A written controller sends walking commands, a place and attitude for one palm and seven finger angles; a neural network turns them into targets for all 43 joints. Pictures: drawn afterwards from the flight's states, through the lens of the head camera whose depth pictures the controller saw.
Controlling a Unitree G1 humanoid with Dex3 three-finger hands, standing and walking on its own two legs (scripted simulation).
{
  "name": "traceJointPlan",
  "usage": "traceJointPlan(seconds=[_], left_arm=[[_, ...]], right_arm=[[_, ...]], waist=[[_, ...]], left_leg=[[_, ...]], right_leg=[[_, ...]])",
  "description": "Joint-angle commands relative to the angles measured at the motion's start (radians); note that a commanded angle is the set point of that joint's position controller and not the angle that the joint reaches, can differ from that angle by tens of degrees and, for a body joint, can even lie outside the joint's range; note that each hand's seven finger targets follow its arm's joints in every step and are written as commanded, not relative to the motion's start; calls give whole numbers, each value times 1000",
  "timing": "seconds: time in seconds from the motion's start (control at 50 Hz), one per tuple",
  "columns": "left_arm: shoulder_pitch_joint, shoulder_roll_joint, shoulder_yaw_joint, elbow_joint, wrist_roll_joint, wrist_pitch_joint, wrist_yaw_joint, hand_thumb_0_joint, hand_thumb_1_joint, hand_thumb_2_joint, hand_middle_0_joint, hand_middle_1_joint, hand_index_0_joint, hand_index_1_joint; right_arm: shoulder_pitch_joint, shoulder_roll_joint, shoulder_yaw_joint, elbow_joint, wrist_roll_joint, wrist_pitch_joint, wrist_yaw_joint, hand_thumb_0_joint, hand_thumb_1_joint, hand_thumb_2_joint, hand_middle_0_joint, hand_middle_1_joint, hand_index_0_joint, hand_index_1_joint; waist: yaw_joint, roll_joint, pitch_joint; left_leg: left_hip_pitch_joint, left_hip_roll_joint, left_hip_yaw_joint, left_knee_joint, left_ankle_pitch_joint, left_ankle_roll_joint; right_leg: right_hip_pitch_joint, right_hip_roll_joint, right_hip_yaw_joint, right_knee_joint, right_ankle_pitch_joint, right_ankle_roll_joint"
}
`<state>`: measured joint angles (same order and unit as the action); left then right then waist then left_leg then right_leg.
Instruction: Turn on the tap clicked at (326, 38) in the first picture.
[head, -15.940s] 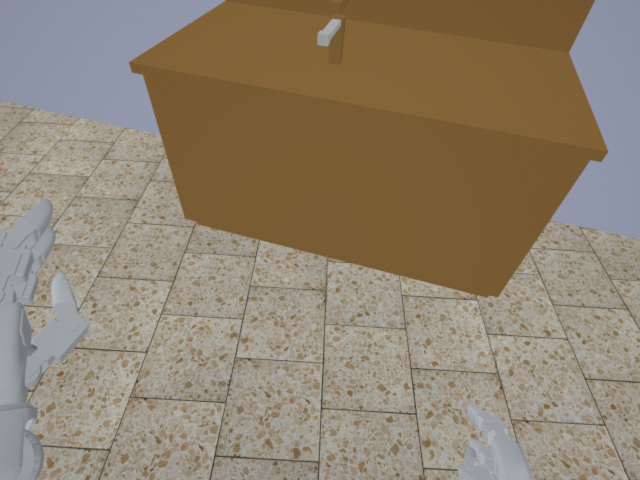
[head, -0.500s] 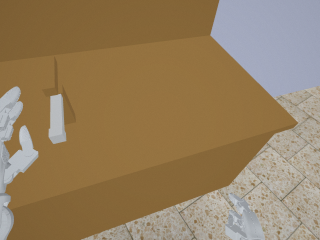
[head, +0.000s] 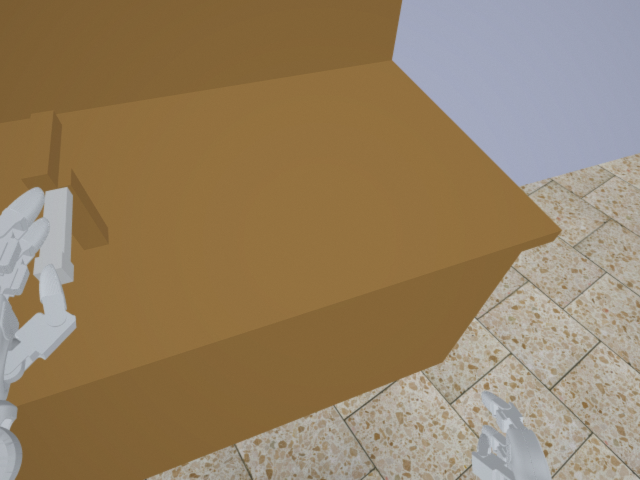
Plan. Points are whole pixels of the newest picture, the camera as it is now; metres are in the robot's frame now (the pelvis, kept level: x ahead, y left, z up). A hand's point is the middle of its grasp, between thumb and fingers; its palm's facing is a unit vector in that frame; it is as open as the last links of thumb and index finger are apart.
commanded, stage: shuffle to correct the standing spot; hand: left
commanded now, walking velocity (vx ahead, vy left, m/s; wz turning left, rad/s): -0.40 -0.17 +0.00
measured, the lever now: (54, 269) +0.31 +0.33 +0.10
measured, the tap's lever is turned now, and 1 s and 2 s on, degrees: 0 0 0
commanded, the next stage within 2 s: come to a stop and stand still in 0.70 s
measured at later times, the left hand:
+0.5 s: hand (52, 376) +0.17 +0.23 +0.17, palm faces +0.36 -0.84 -0.41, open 7.4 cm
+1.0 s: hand (105, 414) +0.15 +0.18 +0.16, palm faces +0.36 -0.83 -0.44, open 7.4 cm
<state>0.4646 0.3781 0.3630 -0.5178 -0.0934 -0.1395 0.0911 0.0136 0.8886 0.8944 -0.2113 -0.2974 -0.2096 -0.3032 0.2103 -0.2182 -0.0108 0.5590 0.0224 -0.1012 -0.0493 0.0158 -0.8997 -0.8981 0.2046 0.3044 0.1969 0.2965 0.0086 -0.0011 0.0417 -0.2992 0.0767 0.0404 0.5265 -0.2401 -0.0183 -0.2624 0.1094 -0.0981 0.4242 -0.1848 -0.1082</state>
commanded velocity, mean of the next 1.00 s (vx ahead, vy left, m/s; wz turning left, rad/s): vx -0.08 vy -0.12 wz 0.00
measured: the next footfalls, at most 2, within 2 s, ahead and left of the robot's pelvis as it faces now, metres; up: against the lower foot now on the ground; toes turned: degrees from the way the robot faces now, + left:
left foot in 0.54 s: -0.04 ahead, +0.06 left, +0.00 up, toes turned +5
right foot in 0.78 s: +0.02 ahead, -0.15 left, +0.00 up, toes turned +6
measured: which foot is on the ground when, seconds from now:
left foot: down 0.00-0.38, up 0.40-0.52, down 0.54-1.00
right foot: down 0.00-0.56, up 0.58-0.76, down 0.78-1.00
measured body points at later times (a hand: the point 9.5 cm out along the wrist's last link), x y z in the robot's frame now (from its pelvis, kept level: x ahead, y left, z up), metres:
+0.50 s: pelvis -0.04 -0.01 +0.00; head -0.01 +0.00 +0.45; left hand +0.14 +0.27 +0.19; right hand +0.13 -0.24 -0.09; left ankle -0.05 +0.12 -0.72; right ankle +0.03 -0.04 -0.74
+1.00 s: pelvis -0.06 -0.07 +0.00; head -0.03 -0.05 +0.44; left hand +0.12 +0.22 +0.19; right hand +0.11 -0.30 -0.08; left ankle -0.08 +0.06 -0.74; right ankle -0.02 -0.16 -0.74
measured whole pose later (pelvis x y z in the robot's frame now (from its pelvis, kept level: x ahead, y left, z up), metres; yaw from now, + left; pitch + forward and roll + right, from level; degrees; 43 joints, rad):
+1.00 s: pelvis -0.06 -0.07 +0.00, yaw +2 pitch -1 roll +0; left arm 0.53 0.41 0.40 -0.59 -0.06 -0.17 0.11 0.01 0.89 0.89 -0.21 -0.30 -0.21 -0.30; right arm 0.21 -0.19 -0.01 0.58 0.02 -0.10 -0.03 0.02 -0.90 -0.90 0.21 0.30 0.20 0.30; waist -0.01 -0.03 0.10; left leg -0.22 0.04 0.02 0.56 -0.33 -0.02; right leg -0.29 0.01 -0.08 0.53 -0.23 -0.03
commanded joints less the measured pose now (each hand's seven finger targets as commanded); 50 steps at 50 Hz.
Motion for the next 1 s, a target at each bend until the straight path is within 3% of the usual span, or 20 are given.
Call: traceJointPlan(seconds=[0.0, 0.1, 0.2, 0.28, 0.32, 0.38, 0.46, 0.5, 0.54, 0.56, 0.58, 0.64, 0.68, 0.74, 0.8, 0.82, 0.84, 0.88, 0.94, 0.98], left_arm=[[-55, 198, 137, -242, -10, -75, 22, 0, 900, 900, -200, -300, -200, -300], [-31, 219, 168, -262, -5, -110, 19, 0, 900, 900, -200, -300, -200, -300], [21, 208, 184, -232, -2, -129, 0, 0, 900, 900, -200, -300, -200, -300], [54, 206, 185, -248, -11, -110, -7, 0, 900, 900, -200, -300, -200, -300], [42, 211, 186, -245, -13, -101, 0, 0, 900, 900, -200, -300, -200, -300], [-6, 216, 164, -272, -10, -75, 24, 0, 900, 900, -200, -300, -200, -300], [-26, 199, 131, -241, 2, -55, 45, 0, 900, 900, -200, -300, -200, -300], [-37, 189, 120, -231, 9, -60, 44, 0, 900, 900, -200, -300, -200, -300], [-75, 183, 106, -258, 22, -74, 40, 0, 900, 900, -200, -300, -200, -300], [-66, 186, 116, -235, 28, -79, 34, 0, 900, 900, -200, -300, -200, -300], [-85, 194, 116, -238, 34, -74, 20, 0, 900, 900, -200, -300, -200, -300], [-115, 178, 102, -306, 44, -65, 1, 0, 900, 900, -200, -300, -200, -300], [-80, 147, 90, -277, 47, -69, 2, 0, 900, 900, -200, -300, -200, -300], [-109, 192, 122, -260, 52, -76, -1, 0, 900, 900, -200, -300, -200, -300], [-131, 233, 168, -219, 33, -84, 14, 0, 900, 900, -200, -300, -200, -300], [-68, 201, 155, -218, 15, -76, 18, 0, 900, 900, -200, -300, -200, -300], [8, 216, 168, -224, 11, -70, 30, 0, 900, 900, -200, -300, -200, -300], [48, 229, 194, -273, 10, -84, 43, 0, 900, 900, -200, -300, -200, -300], [22, 208, 181, -300, 17, -109, 53, 0, 900, 900, -200, -300, -200, -300], [-1, 195, 160, -268, 36, -108, 58, 0, 900, 900, -200, -300, -200, -300]], right_arm=[[-70, -105, -45, -161, -1, -54, -8, 0, -900, -900, 200, 300, 200, 300], [-71, -102, -44, -164, -9, -51, -12, 0, -900, -900, 200, 300, 200, 300], [-54, -101, -56, -164, -13, -51, -8, 0, -900, -900, 200, 300, 200, 300], [-54, -108, -60, -180, -5, -48, -5, 0, -900, -900, 200, 300, 200, 300], [-38, -104, -60, -173, 3, -49, -6, 0, -900, -900, 200, 300, 200, 300], [-28, -90, -53, -149, 1, -50, -9, 0, -900, -900, 200, 300, 200, 300], [-41, -78, -29, -126, -12, -58, -17, 0, -900, -900, 200, 300, 200, 300], [-24, -96, -31, -129, -15, -69, -22, 0, -900, -900, 200, 300, 200, 300], [-44, -114, -35, -146, -6, -73, -17, 0, -900, -900, 200, 300, 200, 300], [-39, -99, -40, -139, -15, -74, -12, 0, -900, -900, 200, 300, 200, 300], [-46, -81, -46, -129, -32, -70, -8, 0, -900, -900, 200, 300, 200, 300], [-50, -97, -61, -144, -25, -64, 25, 0, -900, -900, 200, 300, 200, 300], [-17, -115, -74, -157, -12, -61, 42, 0, -900, -900, 200, 300, 200, 300], [-27, -117, -61, -170, 4, -51, 56, 0, -900, -900, 200, 300, 200, 300], [-21, -89, -62, -149, 12, -54, 51, 0, -900, -900, 200, 300, 200, 300], [-12, -95, -83, -151, 20, -55, 50, 0, -900, -900, 200, 300, 200, 300], [-31, -98, -79, -159, 25, -50, 45, 0, -900, -900, 200, 300, 200, 300], [-59, -66, -38, -144, 10, -41, 34, 0, -900, -900, 200, 300, 200, 300], [-92, -89, -30, -142, 1, -52, 13, 0, -900, -900, 200, 300, 200, 300], [-99, -88, -29, -135, 3, -53, 13, 0, -900, -900, 200, 300, 200, 300]], waist=[[1, -2, -133], [11, 77, -158], [12, 81, -212], [13, 49, -217], [7, -52, -189], [-5, -124, -149], [-12, -67, -109], [-6, 39, -91], [5, 258, -75], [16, 224, -106], [8, 226, -99], [20, 165, -65], [13, 181, -82], [-2, 181, -86], [-33, -90, -116], [-23, -254, -186], [-15, -191, -158], [-23, -39, -137], [-10, 127, -116], [-5, 212, -138]], left_leg=[[79, 24, -39, -9, 32, 45], [48, 92, -65, -65, 231, 56], [20, 133, -83, -52, 318, 60], [-29, 97, -62, -35, 24, 53], [-4, 22, -22, 73, -154, 36], [100, -39, 7, 266, -162, 26], [116, -27, 15, 73, -162, 40], [128, 26, -29, -165, -122, 60], [161, 261, -287, -241, 128, 150], [215, 325, -290, -222, 359, 202], [148, 338, -301, -224, 389, 208], [205, 260, -127, -135, 504, 136], [193, 216, -114, -72, 490, 101], [54, 155, -80, 36, 211, 68], [-63, -13, 22, 216, -136, 16], [5, -72, 1, 283, -167, 5], [21, -58, -26, 291, -166, 14], [75, -44, -23, 82, -113, 32], [103, 35, -117, -175, 84, 55], [86, 75, -154, -137, 262, 71]], right_leg=[[-3, -230, 206, -154, 61, 140], [92, -188, 141, -42, 285, 193], [150, -183, 123, 34, 311, 167], [130, -202, 158, 6, 141, 145], [13, -252, 237, -116, -56, 128], [-183, -340, 343, -282, -354, 85], [-147, -315, 284, -250, -373, 52], [-85, -228, 207, -129, -264, 83], [-145, -122, 113, 237, -85, 155], [-209, -113, 125, 467, -156, 174], [-211, -123, 153, 589, -192, 144], [-213, -135, 107, 448, -175, 112], [-98, -131, 58, 197, -140, 92], [126, -106, -10, -42, 31, 97], [156, -265, 133, -40, 244, 24], [102, -344, 311, -113, 77, -30], [54, -374, 352, -159, -42, -55], [4, -349, 293, -120, -141, -36], [76, -186, 122, 40, -15, 61], [138, -156, 84, 68, 109, 89]])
